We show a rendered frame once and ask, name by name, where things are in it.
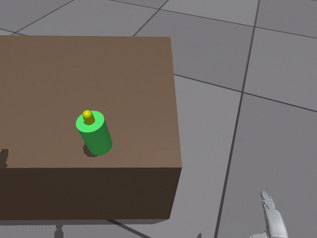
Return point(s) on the right robot hand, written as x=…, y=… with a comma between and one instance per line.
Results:
x=275, y=226

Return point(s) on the bottle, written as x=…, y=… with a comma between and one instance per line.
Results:
x=93, y=129

